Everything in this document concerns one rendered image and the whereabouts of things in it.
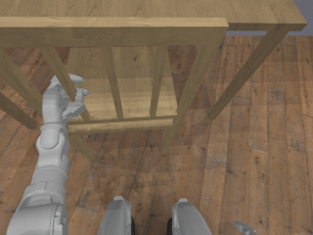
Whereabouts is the right robot hand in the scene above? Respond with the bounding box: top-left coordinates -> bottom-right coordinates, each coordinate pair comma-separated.
234,221 -> 259,235

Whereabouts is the table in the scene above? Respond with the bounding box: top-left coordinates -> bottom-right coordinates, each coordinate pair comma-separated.
0,0 -> 307,129

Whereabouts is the left robot upper arm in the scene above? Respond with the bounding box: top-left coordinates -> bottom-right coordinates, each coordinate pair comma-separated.
9,203 -> 68,235

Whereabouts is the chair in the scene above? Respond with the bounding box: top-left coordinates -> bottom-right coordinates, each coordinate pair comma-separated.
0,17 -> 229,162

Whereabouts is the right robot thigh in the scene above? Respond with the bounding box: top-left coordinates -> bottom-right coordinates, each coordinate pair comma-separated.
171,202 -> 212,235

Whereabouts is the left robot forearm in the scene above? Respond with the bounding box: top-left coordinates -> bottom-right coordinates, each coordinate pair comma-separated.
6,122 -> 70,235

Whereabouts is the robot left shin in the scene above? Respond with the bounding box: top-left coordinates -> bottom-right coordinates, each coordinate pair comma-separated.
113,196 -> 131,235

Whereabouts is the left robot hand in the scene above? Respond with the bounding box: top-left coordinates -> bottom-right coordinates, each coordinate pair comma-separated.
42,73 -> 90,127

